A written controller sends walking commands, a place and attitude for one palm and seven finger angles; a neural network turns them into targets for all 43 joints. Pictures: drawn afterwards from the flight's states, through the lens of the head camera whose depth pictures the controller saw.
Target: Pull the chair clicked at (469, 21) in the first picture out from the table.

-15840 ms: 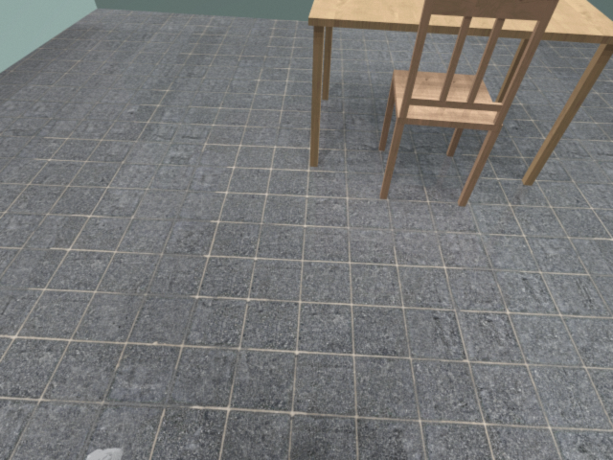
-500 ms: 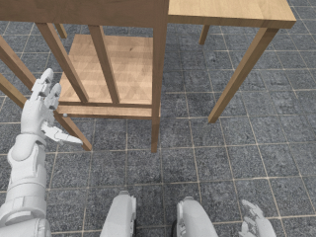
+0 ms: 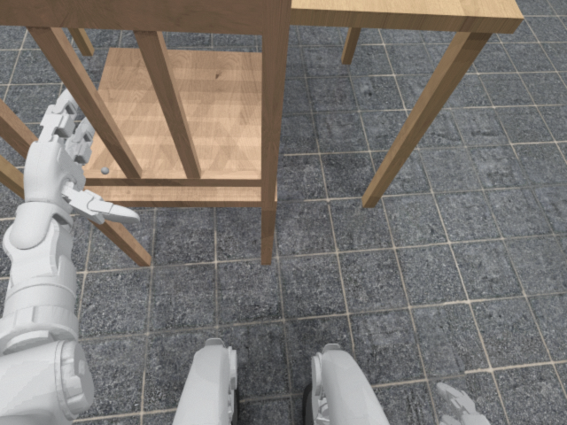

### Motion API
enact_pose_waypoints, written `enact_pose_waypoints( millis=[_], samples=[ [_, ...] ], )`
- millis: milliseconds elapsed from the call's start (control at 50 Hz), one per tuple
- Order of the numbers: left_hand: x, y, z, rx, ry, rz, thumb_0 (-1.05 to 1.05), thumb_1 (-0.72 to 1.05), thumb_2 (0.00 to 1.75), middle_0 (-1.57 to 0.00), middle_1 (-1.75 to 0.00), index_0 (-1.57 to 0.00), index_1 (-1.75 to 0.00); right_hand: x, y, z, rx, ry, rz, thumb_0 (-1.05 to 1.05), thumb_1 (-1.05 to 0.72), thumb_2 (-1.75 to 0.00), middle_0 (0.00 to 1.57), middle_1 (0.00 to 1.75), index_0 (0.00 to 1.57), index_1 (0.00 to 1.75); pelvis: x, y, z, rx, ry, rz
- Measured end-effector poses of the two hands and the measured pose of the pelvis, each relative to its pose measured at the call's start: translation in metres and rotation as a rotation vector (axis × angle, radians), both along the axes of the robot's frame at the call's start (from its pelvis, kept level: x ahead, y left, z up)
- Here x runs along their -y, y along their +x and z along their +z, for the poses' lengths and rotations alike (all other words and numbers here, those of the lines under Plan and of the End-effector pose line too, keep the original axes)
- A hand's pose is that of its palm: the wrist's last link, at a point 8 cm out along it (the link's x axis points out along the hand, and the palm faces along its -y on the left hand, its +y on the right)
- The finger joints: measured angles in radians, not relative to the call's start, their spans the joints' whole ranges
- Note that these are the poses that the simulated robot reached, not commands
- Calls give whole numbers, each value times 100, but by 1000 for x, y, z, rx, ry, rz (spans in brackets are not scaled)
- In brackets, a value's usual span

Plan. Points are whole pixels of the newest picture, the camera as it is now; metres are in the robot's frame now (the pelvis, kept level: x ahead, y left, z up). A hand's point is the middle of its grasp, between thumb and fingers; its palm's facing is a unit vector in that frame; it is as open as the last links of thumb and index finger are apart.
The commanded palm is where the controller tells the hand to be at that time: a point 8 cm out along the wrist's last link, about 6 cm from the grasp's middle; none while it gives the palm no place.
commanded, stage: push the fingers through the gap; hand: left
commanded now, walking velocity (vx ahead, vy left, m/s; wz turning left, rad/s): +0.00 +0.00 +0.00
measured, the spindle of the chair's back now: (100, 118) +0.52 +0.26 +0.05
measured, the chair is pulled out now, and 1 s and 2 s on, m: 0.00 0.00 0.00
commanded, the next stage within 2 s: hook a spindle and tug to test in 0.96 s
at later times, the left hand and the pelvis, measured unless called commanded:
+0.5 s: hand (112, 142) +0.48 +0.24 +0.05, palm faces +0.04 -1.00 -0.05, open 16.9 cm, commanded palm +0.46 +0.28 +0.04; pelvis +0.00 +0.00 -0.01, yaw -1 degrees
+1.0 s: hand (113, 139) +0.49 +0.24 +0.04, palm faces +0.05 -1.00 -0.05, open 16.9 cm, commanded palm +0.47 +0.28 +0.04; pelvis -0.01 +0.00 -0.01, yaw -1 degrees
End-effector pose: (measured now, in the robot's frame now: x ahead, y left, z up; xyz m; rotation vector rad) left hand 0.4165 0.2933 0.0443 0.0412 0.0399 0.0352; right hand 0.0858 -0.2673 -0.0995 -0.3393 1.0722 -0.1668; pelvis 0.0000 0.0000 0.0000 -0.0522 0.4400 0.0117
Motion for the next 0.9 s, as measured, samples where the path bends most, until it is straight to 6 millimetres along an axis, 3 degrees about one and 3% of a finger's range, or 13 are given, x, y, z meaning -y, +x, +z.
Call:
enact_pose_waypoints(
  millis=[360, 600, 900],
  samples=[
    [3, 27, 1, 0, -1, 3, -1, -50, 30, -6, -8, -6, -8, -1, -18, -3, -59, -7, -20, 0, -90, -90, 21, 30, 20, 30, -2, -3, -3, -20, -8, -2],
    [5, 48, 4, 3, 6, -4, -1, -50, 30, -6, -8, -6, -8, 2, -40, -9, -125, -9, -53, 0, -91, -90, 21, 30, 20, 30, -1, -5, -9, -38, -12, -8],
    [5, 48, 3, -1, 13, 12, -1, -50, 30, -6, -8, -6, -8, 1, -51, -7, -161, -3, -78, 0, -91, -90, 21, 30, 20, 30, 0, -5, -7, -37, -13, -12]
  ],
)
